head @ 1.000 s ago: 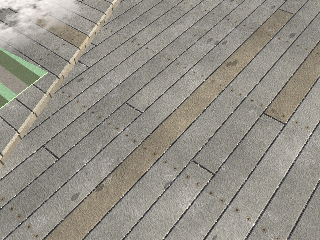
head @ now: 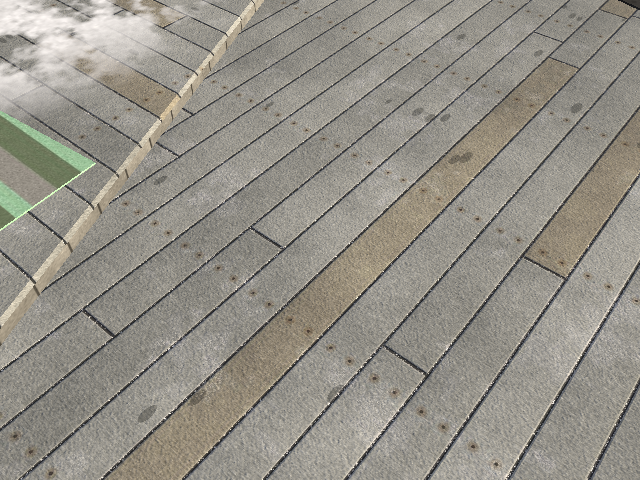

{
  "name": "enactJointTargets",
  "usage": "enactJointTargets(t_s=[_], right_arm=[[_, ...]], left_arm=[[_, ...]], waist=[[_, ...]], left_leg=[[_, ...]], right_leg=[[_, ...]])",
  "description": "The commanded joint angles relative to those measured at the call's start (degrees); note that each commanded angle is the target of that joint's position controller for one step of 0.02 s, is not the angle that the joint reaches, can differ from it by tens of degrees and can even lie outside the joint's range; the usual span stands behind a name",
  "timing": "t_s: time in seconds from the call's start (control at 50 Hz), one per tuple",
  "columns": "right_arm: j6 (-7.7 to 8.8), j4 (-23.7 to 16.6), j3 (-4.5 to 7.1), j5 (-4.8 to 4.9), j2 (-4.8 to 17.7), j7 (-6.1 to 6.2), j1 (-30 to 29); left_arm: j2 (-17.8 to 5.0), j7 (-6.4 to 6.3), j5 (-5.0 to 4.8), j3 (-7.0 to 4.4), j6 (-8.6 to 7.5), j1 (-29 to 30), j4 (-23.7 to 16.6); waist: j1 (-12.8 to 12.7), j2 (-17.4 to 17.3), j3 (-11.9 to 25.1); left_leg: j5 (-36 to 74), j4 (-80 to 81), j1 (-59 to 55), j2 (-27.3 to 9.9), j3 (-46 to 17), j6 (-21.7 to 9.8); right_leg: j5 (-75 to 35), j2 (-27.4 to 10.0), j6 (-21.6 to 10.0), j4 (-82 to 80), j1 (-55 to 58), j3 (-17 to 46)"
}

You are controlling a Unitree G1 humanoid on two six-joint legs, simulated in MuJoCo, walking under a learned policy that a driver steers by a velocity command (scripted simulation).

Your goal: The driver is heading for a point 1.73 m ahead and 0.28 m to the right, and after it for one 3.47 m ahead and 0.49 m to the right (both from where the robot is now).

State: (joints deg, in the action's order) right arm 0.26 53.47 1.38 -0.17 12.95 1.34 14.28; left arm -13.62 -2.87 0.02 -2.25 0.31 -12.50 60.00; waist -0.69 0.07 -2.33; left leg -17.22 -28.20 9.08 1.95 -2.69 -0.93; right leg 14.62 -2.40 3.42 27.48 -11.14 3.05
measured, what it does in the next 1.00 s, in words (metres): steps on the spot: left foot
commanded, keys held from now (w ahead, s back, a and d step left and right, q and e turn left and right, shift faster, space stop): no key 0.04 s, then w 0.12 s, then no key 0.84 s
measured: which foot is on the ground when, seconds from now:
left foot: down 0.00-0.28, up 0.30-0.52, down 0.54-1.00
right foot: down 0.00-1.00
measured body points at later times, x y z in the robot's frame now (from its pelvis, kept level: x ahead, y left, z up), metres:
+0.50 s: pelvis +0.06 -0.05 +0.00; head +0.07 -0.06 +0.45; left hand +0.08 +0.20 -0.14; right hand +0.12 -0.31 -0.15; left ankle +0.04 +0.10 -0.72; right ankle +0.03 -0.13 -0.74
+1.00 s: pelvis +0.07 -0.03 +0.00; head +0.08 -0.03 +0.45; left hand +0.09 +0.23 -0.15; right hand +0.11 -0.28 -0.15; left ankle +0.06 +0.10 -0.74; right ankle +0.03 -0.13 -0.74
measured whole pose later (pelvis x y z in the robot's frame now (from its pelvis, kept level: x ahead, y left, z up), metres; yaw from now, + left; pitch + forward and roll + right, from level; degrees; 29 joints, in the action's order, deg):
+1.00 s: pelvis +0.07 -0.03 +0.00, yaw +0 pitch -2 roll +0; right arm -0.3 63.1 2.2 0.4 12.2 2.6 10.5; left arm -12.3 -1.9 0.1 -1.3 0.2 -13.6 62.1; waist -0.2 0.0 -2.7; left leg -15.2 -26.6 9.9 -0.6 -1.3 1.0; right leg 17.6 0.7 -1.1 25.4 -6.3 -1.4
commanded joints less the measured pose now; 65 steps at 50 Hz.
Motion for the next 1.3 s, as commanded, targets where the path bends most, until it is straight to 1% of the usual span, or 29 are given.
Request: enactJointTargets(t_s=[0.02,0.06,0.1,0.14,0.16,0.18,0.22,0.24,0.26,0.28,0.3,0.32,0.34,0.36,0.38,0.42,0.48,0.52,0.54,0.56,0.58,0.6,0.68,0.88,1.16,1.2,1.24,1.28,1.3], right_arm=[[0.51,-1.06,1.10,0.06,6.00,0.28,1.59],[0.40,0.12,0.98,0.10,5.72,0.44,2.67],[0.00,0.48,1.78,0.80,8.20,0.78,3.24],[0.56,0.80,2.63,1.27,11.08,0.69,6.10],[1.11,0.80,3.11,1.51,12.30,0.68,6.27],[1.62,0.30,2.89,1.20,11.39,0.71,4.51],[1.68,-0.95,2.29,1.30,9.39,0.60,-0.79],[1.30,-1.03,2.06,1.61,8.72,0.55,-2.08],[1.19,-0.76,1.70,1.44,7.29,0.69,-1.14],[1.15,-0.78,0.84,0.09,4.47,1.15,1.38],[0.71,-1.08,0.52,0.24,2.72,1.92,2.87],[0.26,-0.83,0.91,0.83,4.71,2.25,2.44],[0.10,-0.20,1.11,1.08,5.30,2.16,2.51],[0.00,0.79,1.21,0.92,5.11,2.16,2.99],[-0.05,1.12,1.36,0.84,5.34,2.04,2.57],[0.05,1.67,1.13,1.26,4.07,1.58,1.79],[-0.23,2.91,0.91,1.74,3.57,1.42,1.47],[-0.82,3.82,0.93,0.81,4.40,1.52,2.18],[-1.31,3.74,1.18,0.20,6.19,1.76,2.20],[-1.63,3.61,1.65,0.70,8.60,1.83,0.49],[-1.62,3.64,1.74,1.00,7.99,1.70,-0.95],[-1.40,3.88,1.57,0.79,6.62,1.61,-1.16],[-0.11,5.28,1.74,0.65,6.18,1.35,-1.16],[-0.13,7.53,1.86,0.61,5.81,1.37,-2.46],[-0.48,9.65,1.68,0.43,4.50,1.53,-1.63],[-0.66,10.48,1.63,0.71,3.80,1.64,-0.29],[-0.20,9.49,1.84,1.01,4.02,1.68,-1.42],[1.58,7.56,1.31,1.17,1.79,0.84,-3.77],[2.48,6.70,1.31,1.47,1.91,0.25,-5.03]], left_arm=[[-6.16,-0.23,-0.01,-1.01,-0.36,-1.63,-0.65],[-5.27,-0.27,-0.03,-0.76,-0.27,-2.74,0.35],[-4.85,-0.34,-0.61,-0.75,-0.31,-2.15,0.30],[-3.60,0.13,-0.75,-0.37,-1.66,0.74,-1.67],[-3.11,0.71,-1.07,-0.21,-2.68,1.27,-2.36],[-3.26,1.15,-1.25,-0.24,-3.57,1.81,-2.71],[-2.21,1.83,-1.11,0.04,-4.64,-2.02,-1.49],[-2.23,2.03,-0.60,-0.21,-4.78,-5.96,0.47],[-4.30,2.09,0.24,-0.86,-4.48,-8.66,1.74],[-8.63,1.86,0.10,-1.68,-4.00,-10.70,1.48],[-9.10,2.38,0.84,-0.96,-4.08,-11.63,1.94],[-5.73,2.47,0.98,0.09,-4.56,-8.92,1.02],[-5.70,2.38,0.82,0.19,-4.83,-7.18,0.53],[-7.53,2.30,0.55,-0.23,-4.88,-5.44,-0.36],[-7.29,2.13,0.20,-0.11,-4.89,-3.58,-1.15],[-5.27,1.69,0.31,0.55,-4.01,-2.87,-0.98],[-6.41,1.22,-0.02,0.34,-2.48,-3.16,-0.37],[-7.54,1.52,-1.16,-0.13,-2.20,-3.72,0.18],[-7.36,1.87,-0.71,-0.25,-2.43,-4.84,0.38],[-6.16,2.22,-0.01,-0.26,-2.46,-6.10,0.38],[-4.62,2.24,0.21,0.02,-2.35,-5.67,0.58],[-4.46,2.15,-0.04,0.00,-2.24,-4.47,0.50],[-4.67,1.46,-0.02,-0.07,-1.19,-4.34,0.47],[-4.60,0.90,0.03,-0.03,-0.36,-3.73,0.76],[-3.18,0.58,0.11,0.44,-0.71,-5.72,1.94],[-3.32,0.33,-0.29,0.23,-0.55,-7.35,2.75],[-5.83,0.00,-1.01,-0.62,-0.69,-7.82,1.94],[-9.53,0.13,-1.59,-2.02,-1.88,-10.78,1.88],[-9.92,0.21,-1.48,-2.35,-2.55,-10.61,1.59]], waist=[[0.01,-0.28,-0.01],[0.02,-0.79,1.09],[0.88,-3.80,-1.55],[2.58,-9.81,-5.55],[2.68,-11.98,-7.22],[2.17,-11.03,-9.22],[-1.30,-8.43,-7.69],[-3.10,-6.55,-4.95],[-2.98,-2.63,-2.31],[-1.57,8.52,1.16],[-1.10,16.60,3.26],[-0.47,12.29,0.68],[-0.07,9.61,-0.02],[0.56,7.08,1.12],[1.06,5.54,1.36],[1.59,5.87,2.62],[1.40,5.93,3.95],[2.08,3.94,3.45],[1.28,1.50,3.78],[-0.96,-2.79,2.00],[-0.57,-3.37,0.70],[0.13,-2.06,0.00],[0.15,-1.34,2.62],[0.33,-0.63,1.59],[0.66,-0.33,-0.93],[0.56,0.69,-0.38],[-0.21,3.74,-4.93],[-1.48,9.83,-7.58],[-1.66,9.99,-9.53]], left_leg=[[10.79,5.90,3.33,-2.52,-2.01,-0.64],[4.35,6.69,2.93,-2.12,-1.76,-0.85],[-18.62,9.40,5.18,-3.28,-4.98,-3.52],[-33.05,16.39,6.41,-11.65,-17.29,-8.61],[-34.15,19.40,7.73,-16.17,-23.56,-11.42],[-27.64,19.60,8.47,-17.70,-25.21,-12.47],[-9.81,13.76,7.82,-14.25,-16.79,-9.42],[-0.16,9.09,9.37,-10.67,-11.16,-6.66],[6.85,2.39,10.14,-6.74,-6.20,-3.57],[0.02,-7.98,12.97,-0.56,1.02,0.68],[-13.46,-11.80,12.86,-0.10,0.54,2.90],[-17.58,-17.76,13.82,-2.01,-1.63,3.97],[-17.74,-22.14,15.38,-2.69,-2.13,4.48],[-16.23,-23.77,16.00,-3.58,-2.20,4.65],[-13.56,-22.74,16.06,-4.92,-2.63,4.74],[-9.79,-15.53,11.46,-5.28,-1.00,4.97],[-0.23,-3.66,4.52,-3.45,2.35,4.55],[15.24,5.91,-2.41,-3.67,1.73,3.04],[22.52,5.32,-5.57,-5.68,-0.29,2.10],[23.88,2.36,-4.68,-5.68,-0.04,0.65],[21.61,1.55,-3.56,-5.20,0.14,-0.13],[21.86,1.91,-3.03,-5.12,-0.21,-0.07],[26.44,2.10,-3.29,-4.86,-0.03,0.21],[22.46,3.35,-1.93,-4.31,0.34,0.07],[14.63,4.78,0.06,-3.59,0.55,0.29],[-0.51,2.91,1.15,-1.19,2.97,-0.14],[-15.99,-2.15,9.01,0.44,4.67,-1.12],[-10.36,-14.33,15.95,-0.57,6.30,-1.34],[-9.11,-19.90,18.94,-3.00,4.30,-2.00]], right_leg=[[-9.06,0.41,-0.91,-3.02,1.45,-0.93],[-3.91,1.40,-1.04,-2.66,1.72,-2.08],[11.49,4.62,-2.05,2.71,-3.10,-5.56],[13.69,4.80,-3.08,11.78,-10.94,-6.73],[11.87,2.93,-4.07,16.84,-13.02,-4.93],[11.63,1.22,-5.05,18.61,-14.79,-2.91],[10.59,0.60,-6.52,7.46,-9.11,-3.45],[1.49,2.46,-6.14,-0.81,-0.50,-5.04],[-6.55,1.50,-5.29,-3.42,5.20,-2.00],[-15.63,-6.64,-7.15,-7.93,9.36,9.28],[-19.48,-15.10,-14.14,-10.62,7.65,20.80],[-22.46,-16.00,-16.73,-10.78,6.49,21.99],[-26.34,-15.25,-16.71,-9.65,6.55,18.67],[-29.58,-14.08,-15.84,-8.68,7.59,15.77],[-35.66,-13.72,-15.05,-7.78,7.93,13.35],[-43.23,-9.96,-12.85,-6.29,7.23,6.70],[-46.10,-7.21,-12.40,-4.39,6.51,3.06],[-36.12,-5.61,-10.34,-5.27,3.33,2.69],[-25.03,-4.15,-8.82,-6.54,1.44,2.45],[-15.78,-0.42,-7.33,-8.08,0.09,0.08],[-13.61,1.02,-6.24,-8.00,-0.07,-1.21],[-15.00,1.38,-5.72,-6.96,0.10,-1.81],[-21.93,1.03,-5.53,-4.80,3.18,-2.37],[-15.74,1.05,-4.89,-5.15,3.13,-2.80],[-7.00,1.01,-4.58,-6.49,0.09,-2.84],[8.68,1.82,-5.76,-7.13,-0.34,-2.99],[28.59,-1.95,-9.31,-10.36,-3.62,3.12],[37.23,-12.94,-15.31,-17.97,-3.04,17.93],[35.98,-17.10,-17.70,-20.50,-3.97,23.22]])
Keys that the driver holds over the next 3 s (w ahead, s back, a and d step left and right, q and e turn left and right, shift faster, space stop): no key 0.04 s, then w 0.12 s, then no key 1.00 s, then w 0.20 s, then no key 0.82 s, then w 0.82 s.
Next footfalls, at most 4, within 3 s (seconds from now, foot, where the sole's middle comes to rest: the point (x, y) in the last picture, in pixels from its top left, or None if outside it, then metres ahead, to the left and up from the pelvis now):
0.54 left None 0.15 0.12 -0.77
1.76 right None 0.22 -0.10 -0.77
2.52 right None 0.33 -0.14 -0.77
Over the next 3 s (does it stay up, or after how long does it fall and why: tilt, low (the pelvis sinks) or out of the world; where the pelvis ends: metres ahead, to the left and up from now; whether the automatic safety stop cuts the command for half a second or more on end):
stays up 0.45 -0.04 -0.01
